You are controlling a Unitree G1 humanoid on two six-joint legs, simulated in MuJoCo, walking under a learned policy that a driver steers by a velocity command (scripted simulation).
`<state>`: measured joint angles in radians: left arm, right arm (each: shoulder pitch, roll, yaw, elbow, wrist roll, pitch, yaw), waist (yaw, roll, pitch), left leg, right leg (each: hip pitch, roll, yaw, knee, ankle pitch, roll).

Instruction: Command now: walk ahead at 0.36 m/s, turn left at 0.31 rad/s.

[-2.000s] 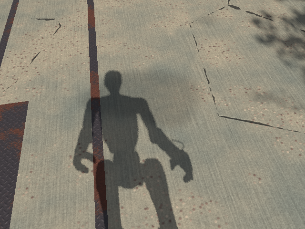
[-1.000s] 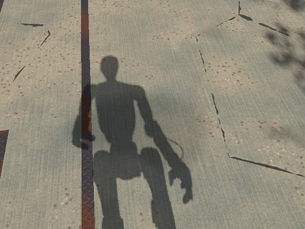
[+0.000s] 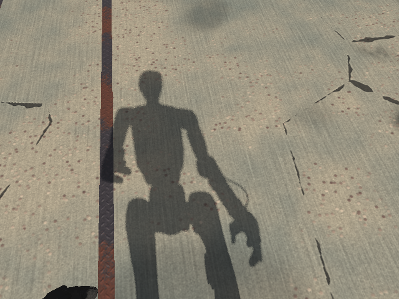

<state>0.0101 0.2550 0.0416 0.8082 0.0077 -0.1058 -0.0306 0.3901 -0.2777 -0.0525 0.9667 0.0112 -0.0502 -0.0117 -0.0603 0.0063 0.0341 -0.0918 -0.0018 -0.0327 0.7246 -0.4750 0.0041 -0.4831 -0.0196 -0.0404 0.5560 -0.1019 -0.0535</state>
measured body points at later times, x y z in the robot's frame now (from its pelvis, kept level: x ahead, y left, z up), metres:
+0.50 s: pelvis +0.13 +0.02 +0.01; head +0.17 +0.05 +0.45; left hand +0.19 +0.33 -0.12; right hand +0.36 -0.21 -0.08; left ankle +0.17 +0.12 -0.72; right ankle +0.10 -0.12 -0.68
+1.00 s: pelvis +0.25 +0.02 +0.02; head +0.26 +0.01 +0.47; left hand +0.16 +0.31 -0.09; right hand +0.52 -0.13 -0.08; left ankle +0.19 +0.15 -0.65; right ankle +0.29 -0.09 -0.72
